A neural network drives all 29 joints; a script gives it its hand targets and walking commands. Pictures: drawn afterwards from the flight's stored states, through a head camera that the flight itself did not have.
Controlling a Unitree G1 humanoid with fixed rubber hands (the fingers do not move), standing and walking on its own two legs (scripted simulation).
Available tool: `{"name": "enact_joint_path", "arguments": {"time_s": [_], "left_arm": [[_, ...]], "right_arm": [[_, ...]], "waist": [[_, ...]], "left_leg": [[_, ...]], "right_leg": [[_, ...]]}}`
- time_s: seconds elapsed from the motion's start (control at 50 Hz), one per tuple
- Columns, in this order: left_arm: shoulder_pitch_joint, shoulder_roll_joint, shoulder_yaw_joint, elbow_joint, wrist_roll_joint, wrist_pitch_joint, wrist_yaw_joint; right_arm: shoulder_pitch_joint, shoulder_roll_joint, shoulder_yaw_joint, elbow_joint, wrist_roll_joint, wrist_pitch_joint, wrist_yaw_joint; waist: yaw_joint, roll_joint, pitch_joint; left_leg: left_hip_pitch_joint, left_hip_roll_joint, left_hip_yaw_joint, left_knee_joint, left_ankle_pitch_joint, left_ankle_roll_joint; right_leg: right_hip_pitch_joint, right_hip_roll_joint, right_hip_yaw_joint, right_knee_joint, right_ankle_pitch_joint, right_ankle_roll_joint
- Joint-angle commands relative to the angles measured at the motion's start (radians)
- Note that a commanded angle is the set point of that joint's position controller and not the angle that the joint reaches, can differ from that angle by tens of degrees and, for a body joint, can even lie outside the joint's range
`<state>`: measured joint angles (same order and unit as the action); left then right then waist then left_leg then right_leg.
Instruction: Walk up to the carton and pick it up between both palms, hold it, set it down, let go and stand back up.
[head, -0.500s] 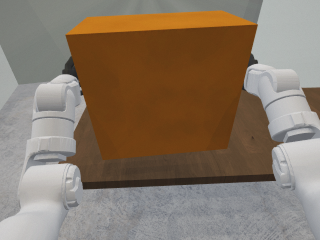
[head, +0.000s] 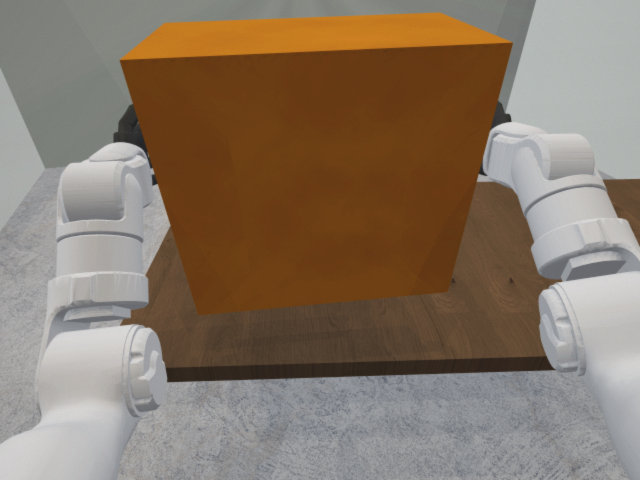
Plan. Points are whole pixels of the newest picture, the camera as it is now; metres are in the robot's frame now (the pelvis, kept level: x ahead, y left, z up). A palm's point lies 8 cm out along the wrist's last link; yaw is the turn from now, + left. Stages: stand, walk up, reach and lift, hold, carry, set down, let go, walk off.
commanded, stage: hold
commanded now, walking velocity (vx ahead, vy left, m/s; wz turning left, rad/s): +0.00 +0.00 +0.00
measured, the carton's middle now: (316, 167) +0.38 +0.00 +0.28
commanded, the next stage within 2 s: none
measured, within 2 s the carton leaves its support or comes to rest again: neither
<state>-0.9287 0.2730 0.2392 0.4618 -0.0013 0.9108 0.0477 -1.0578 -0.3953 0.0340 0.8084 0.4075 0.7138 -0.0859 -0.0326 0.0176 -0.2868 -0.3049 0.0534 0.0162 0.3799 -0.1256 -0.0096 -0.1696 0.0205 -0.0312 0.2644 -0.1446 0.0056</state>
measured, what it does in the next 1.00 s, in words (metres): stands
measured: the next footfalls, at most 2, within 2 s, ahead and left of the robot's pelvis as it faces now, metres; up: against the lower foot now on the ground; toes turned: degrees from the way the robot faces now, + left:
none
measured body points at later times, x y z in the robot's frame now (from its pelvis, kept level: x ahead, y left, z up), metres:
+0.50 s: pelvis +0.00 -0.01 +0.00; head -0.09 +0.01 +0.44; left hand +0.37 +0.21 +0.29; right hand +0.38 -0.20 +0.30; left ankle +0.04 +0.12 -0.75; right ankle -0.01 -0.12 -0.75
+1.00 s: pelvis -0.01 +0.00 +0.00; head -0.09 +0.01 +0.44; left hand +0.38 +0.21 +0.30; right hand +0.38 -0.20 +0.30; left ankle +0.04 +0.12 -0.75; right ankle -0.01 -0.12 -0.75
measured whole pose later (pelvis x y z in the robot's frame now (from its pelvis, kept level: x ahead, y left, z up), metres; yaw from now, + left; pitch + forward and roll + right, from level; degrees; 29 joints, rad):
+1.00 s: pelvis -0.01 +0.00 +0.00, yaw -1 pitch +3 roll -2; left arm -0.92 0.28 0.24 0.44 0.00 0.91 0.04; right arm -1.03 -0.38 0.02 0.77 0.42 0.72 -0.11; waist -0.04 0.01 -0.28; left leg -0.31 0.06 0.02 0.38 -0.12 -0.01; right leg -0.18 0.02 -0.02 0.27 -0.14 0.00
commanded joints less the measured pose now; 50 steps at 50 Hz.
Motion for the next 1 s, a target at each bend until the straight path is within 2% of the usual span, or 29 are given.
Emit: {"name": "enact_joint_path", "arguments": {"time_s": [0.0, 0.12, 0.34, 0.62, 0.98], "left_arm": [[-0.948, -0.533, -0.311, -0.409, -0.241, -0.111, -0.195], [-0.926, -0.527, -0.33, -0.475, -0.244, -0.104, -0.19], [-0.908, -0.517, -0.33, -0.457, -0.236, -0.095, -0.195], [-0.935, -0.518, -0.307, -0.364, -0.234, -0.105, -0.2], [-0.98, -0.534, -0.308, -0.36, -0.249, -0.117, -0.181]], "right_arm": [[-0.977, 0.588, 0.117, -0.481, 0.209, -0.064, 0.137], [-0.942, 0.591, 0.135, -0.531, 0.222, -0.06, 0.129], [-0.943, 0.609, 0.149, -0.561, 0.213, -0.055, 0.114], [-0.98, 0.612, 0.132, -0.501, 0.193, -0.054, 0.115], [-1.009, 0.604, 0.113, -0.462, 0.191, -0.068, 0.14]], "waist": [[-0.027, 0.04, -0.446], [-0.027, 0.057, -0.446], [-0.019, 0.039, -0.414], [-0.015, 0.021, -0.397], [-0.012, 0.034, -0.436]], "left_leg": [[0.297, -0.066, -0.056, -0.007, 0.239, -0.027], [0.315, -0.069, -0.057, 0.001, 0.269, -0.033], [0.311, -0.073, -0.049, -0.008, 0.22, -0.02], [0.292, -0.068, -0.044, -0.025, 0.152, -0.008], [0.298, -0.061, -0.05, -0.02, 0.15, -0.011]], "right_leg": [[0.099, 0.058, 0.062, -0.002, 0.33, 0.019], [0.097, 0.058, 0.058, 0.005, 0.36, 0.025], [0.081, 0.05, 0.062, -0.002, 0.341, 0.034], [0.054, 0.047, 0.067, -0.019, 0.255, 0.024], [0.031, 0.052, 0.063, -0.019, 0.215, 0.013]]}}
